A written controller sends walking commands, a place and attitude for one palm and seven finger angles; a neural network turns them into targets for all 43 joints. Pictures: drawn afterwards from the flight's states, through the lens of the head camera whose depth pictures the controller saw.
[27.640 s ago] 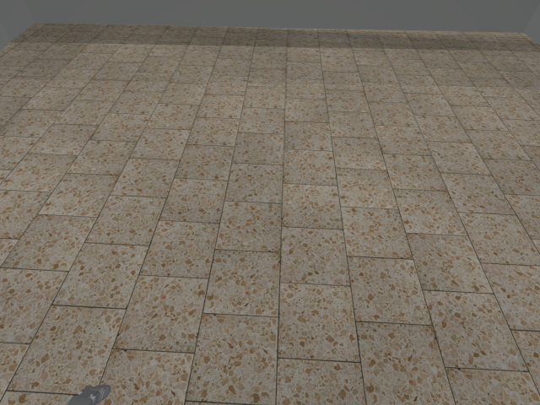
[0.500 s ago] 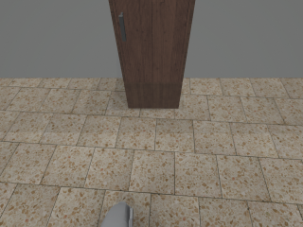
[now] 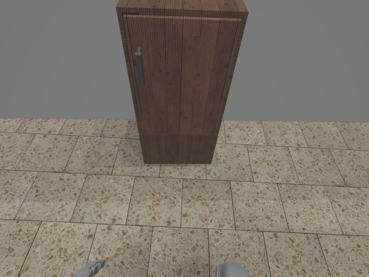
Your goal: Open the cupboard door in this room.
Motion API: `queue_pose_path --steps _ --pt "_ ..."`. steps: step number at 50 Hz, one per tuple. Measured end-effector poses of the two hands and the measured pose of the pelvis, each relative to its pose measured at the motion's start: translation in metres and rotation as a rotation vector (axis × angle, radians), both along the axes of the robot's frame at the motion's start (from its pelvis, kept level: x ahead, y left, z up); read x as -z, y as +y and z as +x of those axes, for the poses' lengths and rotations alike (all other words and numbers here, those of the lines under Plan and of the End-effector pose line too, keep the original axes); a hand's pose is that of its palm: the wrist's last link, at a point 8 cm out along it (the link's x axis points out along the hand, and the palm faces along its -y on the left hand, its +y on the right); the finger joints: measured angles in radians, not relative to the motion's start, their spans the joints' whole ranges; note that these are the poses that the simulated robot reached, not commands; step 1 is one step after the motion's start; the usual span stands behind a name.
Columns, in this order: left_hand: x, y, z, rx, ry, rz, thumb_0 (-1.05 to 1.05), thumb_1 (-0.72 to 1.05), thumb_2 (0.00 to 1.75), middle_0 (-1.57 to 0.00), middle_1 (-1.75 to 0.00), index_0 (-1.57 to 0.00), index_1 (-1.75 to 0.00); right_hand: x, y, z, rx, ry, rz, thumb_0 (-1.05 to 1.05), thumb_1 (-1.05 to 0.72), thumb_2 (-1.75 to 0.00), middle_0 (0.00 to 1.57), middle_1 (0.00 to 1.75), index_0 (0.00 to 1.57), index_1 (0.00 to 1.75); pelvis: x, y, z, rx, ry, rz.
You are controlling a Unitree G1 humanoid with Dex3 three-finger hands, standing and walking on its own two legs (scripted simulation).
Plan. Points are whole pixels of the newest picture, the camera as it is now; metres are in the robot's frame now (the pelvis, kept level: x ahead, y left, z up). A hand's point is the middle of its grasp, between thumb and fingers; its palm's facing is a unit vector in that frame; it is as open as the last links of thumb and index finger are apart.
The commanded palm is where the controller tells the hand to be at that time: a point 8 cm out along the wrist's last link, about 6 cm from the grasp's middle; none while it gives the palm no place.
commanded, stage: take the last steps up to it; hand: left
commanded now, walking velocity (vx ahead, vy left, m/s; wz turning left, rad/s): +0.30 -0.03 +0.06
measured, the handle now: (140, 67) +0.81 +0.21 -0.02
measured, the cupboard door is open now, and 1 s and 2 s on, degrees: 0 0 0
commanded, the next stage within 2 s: come to a stop and stand still in 0.56 s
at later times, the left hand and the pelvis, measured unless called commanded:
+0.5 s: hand out of the picture +0.14 +0.15 -0.17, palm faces +0.12 -0.97 -0.21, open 7.2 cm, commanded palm none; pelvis +0.17 -0.04 +0.00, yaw +3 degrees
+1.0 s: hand (125, 208) +0.32 +0.19 -0.18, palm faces +0.08 -0.97 -0.24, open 7.3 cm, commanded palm none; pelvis +0.27 -0.02 +0.00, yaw +3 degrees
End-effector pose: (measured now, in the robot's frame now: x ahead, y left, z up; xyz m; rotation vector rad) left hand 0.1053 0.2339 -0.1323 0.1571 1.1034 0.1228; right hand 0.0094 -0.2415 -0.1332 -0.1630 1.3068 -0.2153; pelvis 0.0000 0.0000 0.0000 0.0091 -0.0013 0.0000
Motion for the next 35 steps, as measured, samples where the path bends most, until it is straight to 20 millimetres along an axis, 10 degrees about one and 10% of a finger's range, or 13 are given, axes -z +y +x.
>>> queue_pose_path --steps 10,27,35 --pt "0.000 -0.050 0.107 0.075 -0.060 0.022 0.00 0.91 0.90 -0.20 -0.30 -0.20 -0.30 0.033 -0.006 0.000 0.088 0.214 0.123 0.00 -0.91 -0.90 0.20 0.30 0.19 0.30 0.017 -0.038 0.084 -0.013 -0.021 0.005" --pt "0.010 -0.038 0.014 -0.191 0.351 -0.023 0.00 0.93 0.90 -0.20 -0.30 -0.20 -0.30 0.003 -0.022 0.236 -0.123 -0.011 0.035 0.02 -0.93 -0.90 0.19 0.30 0.19 0.30 -0.001 -0.028 0.185 -0.065 -0.004 -0.030" --pt "0.030 -0.026 0.039 -0.184 0.461 -0.107 0.00 0.91 0.90 -0.20 -0.30 -0.20 -0.30 -0.005 0.022 0.315 -0.165 -0.126 0.002 0.01 -0.91 -0.90 0.19 0.30 0.19 0.30 0.007 0.005 0.233 -0.042 -0.009 -0.030"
